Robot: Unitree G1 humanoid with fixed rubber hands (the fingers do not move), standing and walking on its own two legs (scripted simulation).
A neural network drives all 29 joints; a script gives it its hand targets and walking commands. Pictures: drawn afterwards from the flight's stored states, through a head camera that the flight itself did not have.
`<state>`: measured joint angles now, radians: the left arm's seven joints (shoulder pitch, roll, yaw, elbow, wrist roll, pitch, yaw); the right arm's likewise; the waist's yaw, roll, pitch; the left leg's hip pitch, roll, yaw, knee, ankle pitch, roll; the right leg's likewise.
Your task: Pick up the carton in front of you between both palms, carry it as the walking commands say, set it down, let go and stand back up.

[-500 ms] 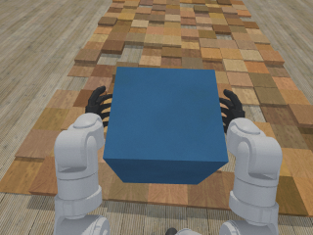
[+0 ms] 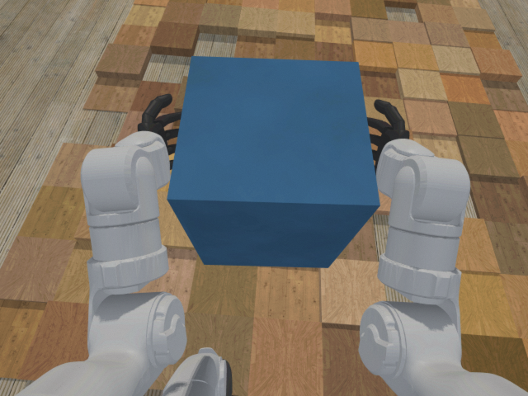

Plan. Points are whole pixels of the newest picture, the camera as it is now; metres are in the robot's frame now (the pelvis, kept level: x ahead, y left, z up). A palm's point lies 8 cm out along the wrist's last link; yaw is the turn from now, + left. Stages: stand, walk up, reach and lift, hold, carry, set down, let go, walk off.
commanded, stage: carry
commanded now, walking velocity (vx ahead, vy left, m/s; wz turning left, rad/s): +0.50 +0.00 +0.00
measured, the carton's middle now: (270, 177) +0.40 +0.01 +0.06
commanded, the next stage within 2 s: none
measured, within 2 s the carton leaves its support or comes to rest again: neither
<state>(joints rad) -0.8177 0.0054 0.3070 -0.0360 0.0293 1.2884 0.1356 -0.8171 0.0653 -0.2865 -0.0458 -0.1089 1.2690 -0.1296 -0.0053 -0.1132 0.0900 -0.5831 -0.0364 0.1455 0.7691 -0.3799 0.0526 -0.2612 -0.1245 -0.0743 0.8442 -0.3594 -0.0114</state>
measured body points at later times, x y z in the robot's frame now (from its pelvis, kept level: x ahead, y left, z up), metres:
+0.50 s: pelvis +0.35 -0.03 +0.06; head +0.39 -0.03 +0.50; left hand +0.72 +0.15 +0.20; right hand +0.75 -0.15 +0.20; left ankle +0.34 +0.10 -0.60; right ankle +0.33 -0.09 -0.68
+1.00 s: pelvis +0.68 +0.02 +0.01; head +0.76 +0.03 +0.45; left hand +1.07 +0.15 +0.10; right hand +1.05 -0.15 +0.10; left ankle +0.67 +0.07 -0.72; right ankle +0.74 -0.12 -0.62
